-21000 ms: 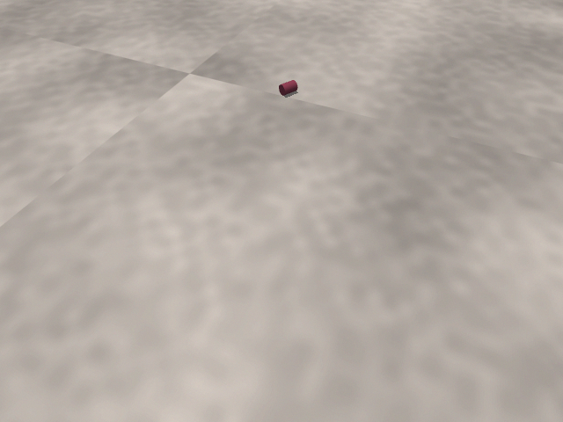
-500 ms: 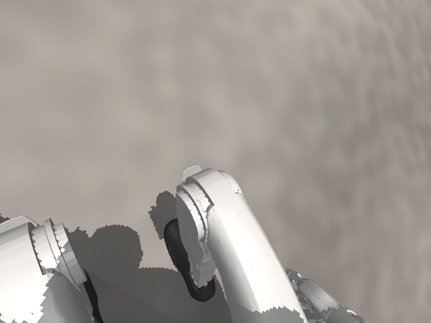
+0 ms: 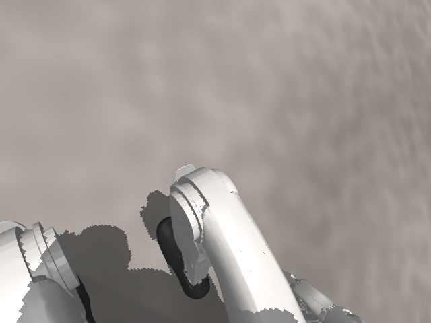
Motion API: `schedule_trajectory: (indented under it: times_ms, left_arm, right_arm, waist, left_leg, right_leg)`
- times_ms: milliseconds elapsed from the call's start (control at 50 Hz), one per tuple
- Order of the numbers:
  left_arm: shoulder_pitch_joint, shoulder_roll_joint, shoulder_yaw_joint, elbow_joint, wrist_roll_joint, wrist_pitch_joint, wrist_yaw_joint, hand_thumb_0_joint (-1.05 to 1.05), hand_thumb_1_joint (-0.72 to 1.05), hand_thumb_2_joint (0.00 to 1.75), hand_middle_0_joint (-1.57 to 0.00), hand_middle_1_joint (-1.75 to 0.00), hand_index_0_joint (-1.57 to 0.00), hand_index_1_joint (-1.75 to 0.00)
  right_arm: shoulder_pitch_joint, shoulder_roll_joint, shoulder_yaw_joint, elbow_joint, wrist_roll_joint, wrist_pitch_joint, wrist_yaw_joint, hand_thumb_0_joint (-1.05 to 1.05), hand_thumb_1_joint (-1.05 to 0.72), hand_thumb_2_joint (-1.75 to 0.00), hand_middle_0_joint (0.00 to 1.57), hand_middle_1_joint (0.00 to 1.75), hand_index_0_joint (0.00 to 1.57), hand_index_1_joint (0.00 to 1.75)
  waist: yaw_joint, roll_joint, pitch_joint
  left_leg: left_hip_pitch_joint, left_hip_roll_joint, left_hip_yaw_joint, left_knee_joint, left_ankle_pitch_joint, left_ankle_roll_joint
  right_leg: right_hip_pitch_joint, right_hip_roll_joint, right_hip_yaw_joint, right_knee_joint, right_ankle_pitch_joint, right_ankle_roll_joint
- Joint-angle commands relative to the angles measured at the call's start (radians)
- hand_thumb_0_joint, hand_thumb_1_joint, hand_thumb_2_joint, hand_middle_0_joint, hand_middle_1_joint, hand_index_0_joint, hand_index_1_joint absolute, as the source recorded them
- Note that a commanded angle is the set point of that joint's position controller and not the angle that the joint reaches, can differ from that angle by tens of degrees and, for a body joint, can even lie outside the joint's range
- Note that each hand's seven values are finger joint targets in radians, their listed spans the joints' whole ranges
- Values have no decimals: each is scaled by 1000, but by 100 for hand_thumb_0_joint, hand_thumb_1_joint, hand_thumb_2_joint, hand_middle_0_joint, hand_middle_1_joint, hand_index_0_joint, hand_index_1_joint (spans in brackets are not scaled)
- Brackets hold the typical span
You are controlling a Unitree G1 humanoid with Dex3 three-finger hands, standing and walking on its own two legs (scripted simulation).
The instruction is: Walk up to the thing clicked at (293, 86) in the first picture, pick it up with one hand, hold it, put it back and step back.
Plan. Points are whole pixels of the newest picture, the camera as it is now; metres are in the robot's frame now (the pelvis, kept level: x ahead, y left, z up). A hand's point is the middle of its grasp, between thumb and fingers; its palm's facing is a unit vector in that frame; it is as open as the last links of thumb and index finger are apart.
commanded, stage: close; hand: left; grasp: from above
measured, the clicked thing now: out of the picture +0.45 +0.34 -0.27
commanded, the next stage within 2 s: settle in 1.48 s
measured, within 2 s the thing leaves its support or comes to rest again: leaves its support in 1.90 s
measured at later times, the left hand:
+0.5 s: hand out of the picture +0.43 +0.34 -0.24, palm faces -0.41 -0.17 -0.89, open 12.3 cm
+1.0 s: hand out of the picture +0.43 +0.34 -0.24, palm faces -0.41 -0.17 -0.90, open 10.1 cm
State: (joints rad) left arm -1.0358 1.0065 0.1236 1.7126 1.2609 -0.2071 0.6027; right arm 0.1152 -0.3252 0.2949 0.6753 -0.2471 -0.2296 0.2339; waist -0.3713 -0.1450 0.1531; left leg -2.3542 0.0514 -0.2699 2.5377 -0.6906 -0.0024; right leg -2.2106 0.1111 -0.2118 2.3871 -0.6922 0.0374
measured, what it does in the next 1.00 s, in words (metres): stands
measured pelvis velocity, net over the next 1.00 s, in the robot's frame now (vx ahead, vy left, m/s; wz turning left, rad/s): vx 0.00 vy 0.00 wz -0.01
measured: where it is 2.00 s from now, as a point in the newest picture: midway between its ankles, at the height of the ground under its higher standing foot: (139, 297)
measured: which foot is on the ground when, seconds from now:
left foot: down 0.00-1.00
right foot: down 0.00-1.00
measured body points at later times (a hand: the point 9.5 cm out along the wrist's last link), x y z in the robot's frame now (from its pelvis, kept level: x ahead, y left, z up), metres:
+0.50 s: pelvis +0.00 +0.00 +0.00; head +0.26 +0.14 +0.34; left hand +0.45 +0.35 -0.19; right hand +0.06 -0.25 -0.05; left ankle +0.07 +0.13 -0.27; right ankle +0.11 -0.11 -0.27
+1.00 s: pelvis +0.00 +0.00 +0.00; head +0.26 +0.14 +0.34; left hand +0.45 +0.34 -0.19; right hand +0.06 -0.25 -0.05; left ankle +0.07 +0.13 -0.27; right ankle +0.11 -0.11 -0.27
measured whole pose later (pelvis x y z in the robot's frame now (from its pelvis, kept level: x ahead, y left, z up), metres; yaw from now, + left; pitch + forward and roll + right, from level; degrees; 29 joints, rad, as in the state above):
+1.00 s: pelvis +0.00 +0.00 +0.00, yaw +0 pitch +26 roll -14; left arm -1.02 1.02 0.12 1.71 1.25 -0.22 0.61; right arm 0.09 -0.34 0.31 0.66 -0.25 -0.24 0.24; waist -0.37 -0.16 0.17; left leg -2.34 0.05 -0.28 2.53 -0.69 0.00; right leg -2.19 0.12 -0.22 2.37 -0.68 0.04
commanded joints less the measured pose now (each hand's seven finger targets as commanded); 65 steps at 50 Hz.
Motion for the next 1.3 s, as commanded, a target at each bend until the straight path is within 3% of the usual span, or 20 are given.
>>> schedule_trajectory:
  times_ms: [0,80,160,240,380,400,520,580,660,680,720,760,780,800,840,880,1020,1140,1200,1280]
  left_arm:
    - [-272,240,10,-165,-16,-3,35,0,-53,102,-11,-94,-8,-97]
    - [-198,228,15,-87,-27,9,39,0,-50,102,-12,-95,-10,-98]
    - [-225,259,20,-137,-26,6,32,0,-34,92,-21,-91,-21,-92]
    - [-203,232,20,-132,-32,4,33,0,-29,84,-24,-87,-25,-86]
    - [-237,251,14,-149,-30,-9,28,0,-17,77,-32,-84,-33,-83]
    - [-213,218,-6,-124,-28,-6,22,0,-16,76,-33,-83,-34,-81]
    - [-213,230,-8,-114,-25,-12,22,0,-7,72,-41,-77,-42,-76]
    - [-228,236,-1,-151,-23,-12,24,0,-1,68,-44,-76,-46,-74]
    - [-201,197,-13,-119,-29,-10,25,0,2,64,-46,-74,-48,-71]
    - [-211,206,-22,-99,-24,-10,27,0,5,65,-49,-73,-51,-71]
    - [-219,212,-21,-136,-21,-14,29,0,8,62,-51,-70,-53,-68]
    - [-230,241,1,-168,-22,-18,40,0,12,61,-54,-69,-56,-66]
    - [-201,236,14,-117,-27,-13,46,0,13,59,-54,-69,-57,-66]
    - [-195,211,-6,-115,-28,-13,47,0,14,60,-55,-69,-57,-67]
    - [-246,237,-1,-136,-26,-18,55,0,18,57,-57,-68,-60,-65]
    - [-222,219,-15,-106,-22,-11,52,0,21,58,-61,-67,-63,-64]
    - [-216,264,10,-104,-28,-2,50,0,34,57,-73,-61,-75,-59]
    - [-207,252,10,-129,-27,1,41,0,46,56,-81,-59,-83,-57]
    - [-225,216,-20,-122,-35,2,34,0,49,56,-84,-57,-86,-55]
    - [-219,245,-4,-119,-30,3,30,0,55,54,-90,-53,-92,-52]
  right_arm:
    - [188,-332,-101,10,8,-13,-2,0,-90,-90,20,30,20,30]
    - [185,-320,-84,13,5,-10,1,0,-90,-90,20,30,20,30]
    - [180,-328,-89,12,5,-12,1,0,-89,-90,20,30,20,30]
    - [185,-325,-90,9,8,-14,5,0,-89,-90,20,30,20,30]
    - [168,-333,-94,4,11,-12,-2,0,-89,-90,20,30,20,30]
    - [169,-334,-98,-3,9,-12,-1,0,-89,-90,20,30,20,30]
    - [160,-326,-87,3,14,-15,0,0,-89,-90,20,30,20,30]
    - [168,-335,-96,6,9,-13,-2,0,-89,-90,20,30,20,30]
    - [176,-328,-91,16,6,-11,4,0,-89,-90,20,30,20,30]
    - [173,-319,-77,9,7,-11,5,0,-89,-90,20,30,20,30]
    - [175,-340,-93,2,7,-13,4,0,-89,-90,20,30,20,30]
    - [177,-336,-86,4,5,-11,3,0,-89,-90,20,30,20,30]
    - [167,-330,-85,6,5,-10,3,0,-89,-90,20,30,20,30]
    - [163,-331,-83,3,1,-9,3,0,-89,-90,20,30,20,30]
    - [164,-335,-83,5,4,-8,0,0,-89,-90,20,30,20,30]
    - [159,-338,-86,-2,1,-12,0,0,-89,-90,20,30,20,30]
    - [159,-345,-80,-4,7,-19,-3,0,-89,-90,20,30,20,30]
    - [176,-341,-87,-10,4,-18,-3,0,-89,-90,20,30,20,30]
    - [169,-344,-88,-13,12,-26,0,0,-89,-90,20,30,20,30]
    - [177,-350,-88,-8,13,-26,-1,0,-89,-90,20,30,20,30]
  waist:
    - [-30,567,-664]
    - [-28,515,-627]
    - [-22,553,-632]
    - [-30,520,-624]
    - [-29,532,-592]
    - [-35,531,-584]
    - [-30,518,-577]
    - [-25,550,-625]
    - [-29,549,-625]
    - [-40,524,-590]
    - [-36,547,-594]
    - [-23,548,-639]
    - [-20,527,-628]
    - [-26,522,-627]
    - [-36,527,-606]
    - [-38,530,-589]
    - [-34,511,-576]
    - [-31,511,-603]
    - [-41,512,-581]
    - [-32,517,-574]
  left_leg:
    - [550,28,93,-244,227,7]
    - [498,29,101,-236,224,15]
    - [520,31,93,-239,212,11]
    - [504,31,93,-234,220,14]
    - [483,31,86,-254,135,11]
    - [492,31,87,-255,142,11]
    - [501,34,80,-257,158,7]
    - [531,34,86,-253,196,5]
    - [537,34,80,-251,241,1]
    - [505,34,81,-244,211,7]
    - [522,30,91,-247,217,8]
    - [525,31,93,-242,230,9]
    - [513,34,90,-244,220,10]
    - [508,34,91,-245,221,10]
    - [494,34,83,-253,181,9]
    - [504,33,83,-254,176,7]
    - [482,35,86,-257,150,11]
    - [496,34,92,-246,181,13]
    - [496,33,78,-254,174,8]
    - [503,35,74,-265,168,5]
  right_leg:
    - [328,25,-78,-214,301,-55]
    - [363,34,-72,-230,312,-51]
    - [337,30,-80,-217,290,-56]
    - [348,32,-78,-221,304,-51]
    - [301,27,-83,-225,222,-58]
    - [313,28,-77,-226,232,-59]
    - [298,28,-83,-224,245,-56]
    - [323,29,-86,-225,279,-54]
    - [327,31,-93,-215,314,-54]
    - [317,29,-91,-218,295,-53]
    - [331,30,-84,-226,301,-53]
    - [359,32,-81,-227,315,-52]
    - [358,33,-84,-227,307,-53]
    - [361,36,-84,-231,308,-51]
    - [332,32,-89,-231,270,-54]
    - [321,31,-89,-224,264,-56]
    - [327,31,-80,-238,239,-54]
    - [348,34,-75,-239,271,-51]
    - [301,28,-86,-223,259,-53]
    - [302,27,-87,-226,249,-55]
